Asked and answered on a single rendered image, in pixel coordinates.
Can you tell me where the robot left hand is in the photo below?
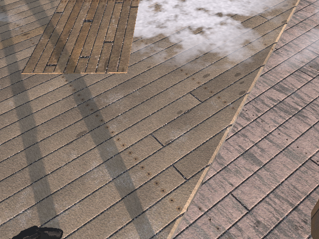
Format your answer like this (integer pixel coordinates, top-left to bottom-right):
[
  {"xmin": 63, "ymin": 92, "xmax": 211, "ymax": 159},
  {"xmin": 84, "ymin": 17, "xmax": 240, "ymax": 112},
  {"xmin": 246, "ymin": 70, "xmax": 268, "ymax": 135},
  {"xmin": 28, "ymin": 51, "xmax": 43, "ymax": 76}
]
[{"xmin": 12, "ymin": 226, "xmax": 63, "ymax": 239}]

